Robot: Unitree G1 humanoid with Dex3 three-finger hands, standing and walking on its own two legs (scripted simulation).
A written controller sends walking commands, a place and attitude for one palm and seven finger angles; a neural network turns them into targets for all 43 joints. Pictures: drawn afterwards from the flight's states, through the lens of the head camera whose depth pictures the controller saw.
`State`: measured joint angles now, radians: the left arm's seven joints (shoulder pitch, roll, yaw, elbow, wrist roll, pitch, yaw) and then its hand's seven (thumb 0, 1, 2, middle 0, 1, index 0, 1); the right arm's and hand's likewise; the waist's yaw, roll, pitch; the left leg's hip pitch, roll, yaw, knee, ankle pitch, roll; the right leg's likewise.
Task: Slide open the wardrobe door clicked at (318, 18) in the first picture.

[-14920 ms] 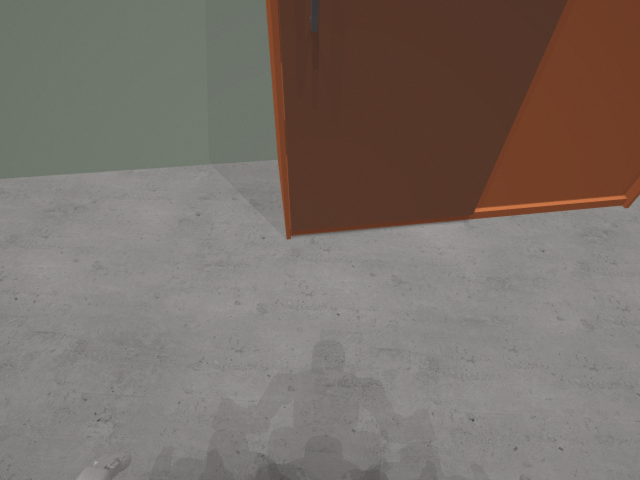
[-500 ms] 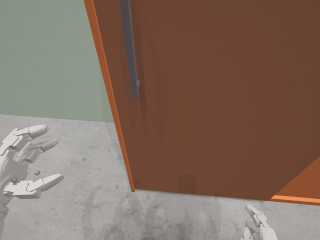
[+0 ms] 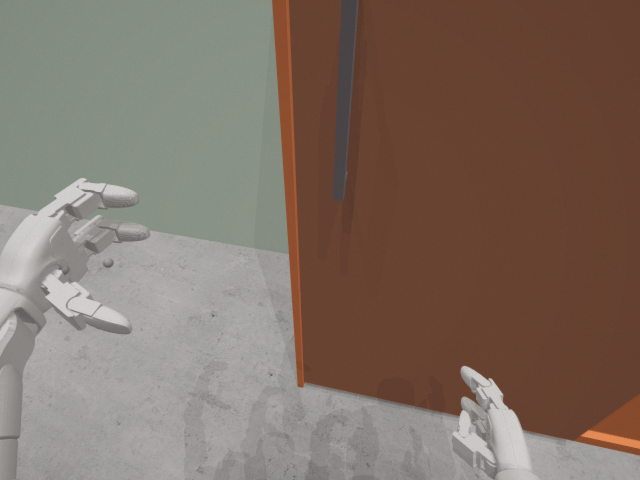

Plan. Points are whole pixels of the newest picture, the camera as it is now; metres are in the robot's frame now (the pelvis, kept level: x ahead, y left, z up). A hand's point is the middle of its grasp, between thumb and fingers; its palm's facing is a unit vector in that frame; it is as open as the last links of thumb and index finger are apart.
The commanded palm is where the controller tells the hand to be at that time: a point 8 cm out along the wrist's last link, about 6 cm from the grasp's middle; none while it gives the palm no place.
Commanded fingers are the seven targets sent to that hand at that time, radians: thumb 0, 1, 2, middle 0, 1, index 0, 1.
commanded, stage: raise the hand with hooked fingers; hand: left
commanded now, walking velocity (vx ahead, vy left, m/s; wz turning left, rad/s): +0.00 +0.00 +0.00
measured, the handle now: (346, 98) +0.53 +0.04 +0.24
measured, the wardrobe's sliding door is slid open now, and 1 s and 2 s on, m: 0.00 0.00 0.00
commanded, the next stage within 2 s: move the hooked fingers beside the handle in 0.74 s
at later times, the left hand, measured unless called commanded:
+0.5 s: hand (125, 218) +0.27 +0.23 +0.23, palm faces -0.05 -0.99 -0.12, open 14.0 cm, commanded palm +0.24 +0.28 +0.25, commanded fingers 0.00 -0.50 0.30 -0.30 -1.20 -0.30 -1.20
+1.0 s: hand (156, 190) +0.32 +0.22 +0.23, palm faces -0.02 -0.99 -0.10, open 14.0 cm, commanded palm +0.29 +0.26 +0.24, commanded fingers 0.00 -0.50 0.30 -0.30 -1.20 -0.30 -1.20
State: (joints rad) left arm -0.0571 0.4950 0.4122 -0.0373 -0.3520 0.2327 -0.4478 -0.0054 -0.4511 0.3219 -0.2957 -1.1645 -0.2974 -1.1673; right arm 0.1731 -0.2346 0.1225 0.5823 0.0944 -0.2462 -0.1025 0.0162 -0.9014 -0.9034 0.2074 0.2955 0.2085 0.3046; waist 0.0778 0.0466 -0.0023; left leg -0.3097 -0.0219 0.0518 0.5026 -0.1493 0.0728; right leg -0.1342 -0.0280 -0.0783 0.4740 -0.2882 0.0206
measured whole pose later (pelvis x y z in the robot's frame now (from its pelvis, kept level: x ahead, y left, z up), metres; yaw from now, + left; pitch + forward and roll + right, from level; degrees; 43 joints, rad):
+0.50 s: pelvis +0.00 -0.03 +0.00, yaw -1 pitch -4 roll -1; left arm -0.19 0.56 0.48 0.04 -0.37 0.31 -0.52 -0.01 -0.51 0.30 -0.30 -1.20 -0.30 -1.20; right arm 0.20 -0.29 0.11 0.62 0.11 -0.22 -0.08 0.02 -0.90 -0.90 0.21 0.30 0.21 0.30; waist 0.05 0.07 -0.02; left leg -0.27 0.01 0.02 0.48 -0.14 0.03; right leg -0.10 0.02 -0.08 0.46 -0.28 -0.02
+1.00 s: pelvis +0.04 -0.05 +0.00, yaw -1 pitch -2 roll +0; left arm -0.22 0.54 0.48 0.06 -0.37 0.35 -0.51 -0.01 -0.51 0.30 -0.30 -1.20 -0.30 -1.20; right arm 0.17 -0.28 0.09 0.59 0.12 -0.18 -0.07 0.02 -0.90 -0.90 0.20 0.30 0.21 0.30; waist 0.08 0.07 -0.04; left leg -0.26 0.01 0.03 0.49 -0.20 0.02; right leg -0.09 0.01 -0.07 0.46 -0.34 -0.03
